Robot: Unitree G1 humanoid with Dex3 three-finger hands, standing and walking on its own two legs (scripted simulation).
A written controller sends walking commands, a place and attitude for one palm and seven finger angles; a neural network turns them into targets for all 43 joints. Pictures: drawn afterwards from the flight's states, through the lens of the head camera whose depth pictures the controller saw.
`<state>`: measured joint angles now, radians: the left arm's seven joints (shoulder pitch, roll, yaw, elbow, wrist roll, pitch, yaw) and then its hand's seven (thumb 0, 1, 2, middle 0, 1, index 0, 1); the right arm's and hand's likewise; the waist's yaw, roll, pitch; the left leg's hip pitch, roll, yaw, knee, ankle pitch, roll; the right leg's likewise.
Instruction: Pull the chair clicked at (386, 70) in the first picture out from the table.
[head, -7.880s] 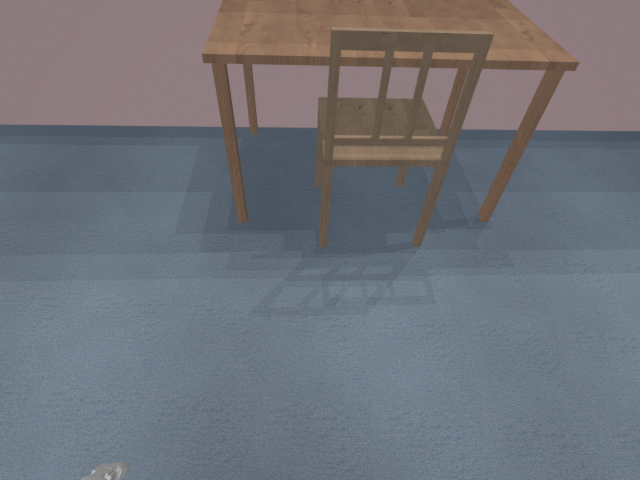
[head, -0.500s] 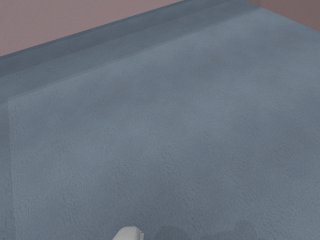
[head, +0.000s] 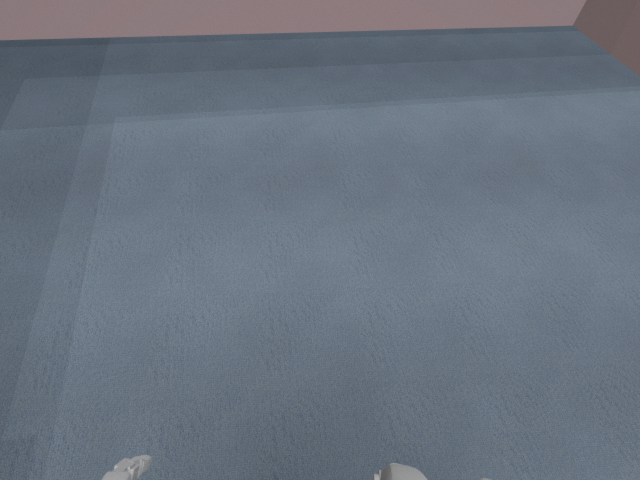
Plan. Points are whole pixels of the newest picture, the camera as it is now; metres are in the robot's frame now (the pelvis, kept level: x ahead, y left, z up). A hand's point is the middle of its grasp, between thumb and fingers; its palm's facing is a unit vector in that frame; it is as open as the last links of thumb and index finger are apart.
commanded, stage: turn to face it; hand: left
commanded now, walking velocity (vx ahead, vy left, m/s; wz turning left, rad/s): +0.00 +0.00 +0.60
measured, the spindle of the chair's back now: out of the picture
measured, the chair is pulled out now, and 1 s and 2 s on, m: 0.00 0.00 0.00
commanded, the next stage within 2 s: none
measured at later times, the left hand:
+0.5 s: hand out of the picture +0.02 +0.15 -0.14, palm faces +0.32 -0.90 -0.28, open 7.4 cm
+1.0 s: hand out of the picture -0.10 +0.21 -0.17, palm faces +0.62 -0.74 -0.25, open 7.4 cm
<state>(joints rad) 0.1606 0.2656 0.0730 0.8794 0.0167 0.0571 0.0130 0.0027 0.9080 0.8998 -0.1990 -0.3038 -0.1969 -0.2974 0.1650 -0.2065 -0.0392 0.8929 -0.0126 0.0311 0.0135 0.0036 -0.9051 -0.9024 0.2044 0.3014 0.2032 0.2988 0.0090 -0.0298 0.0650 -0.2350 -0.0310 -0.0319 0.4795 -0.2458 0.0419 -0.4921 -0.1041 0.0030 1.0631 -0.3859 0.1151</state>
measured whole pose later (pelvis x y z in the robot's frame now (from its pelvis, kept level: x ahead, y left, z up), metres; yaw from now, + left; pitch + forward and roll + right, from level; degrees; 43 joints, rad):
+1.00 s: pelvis -0.04 -0.02 +0.00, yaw +37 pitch +0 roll -2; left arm 0.18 0.27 0.07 0.90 0.02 0.06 0.01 0.00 0.91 0.90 -0.20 -0.30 -0.20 -0.30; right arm 0.17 -0.21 -0.03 0.89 -0.01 0.03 0.01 0.00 -0.91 -0.90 0.20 0.30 0.20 0.30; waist 0.01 -0.03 0.06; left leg -0.23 -0.04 -0.05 0.46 -0.23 0.05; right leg -0.49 -0.10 0.00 1.08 -0.36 0.11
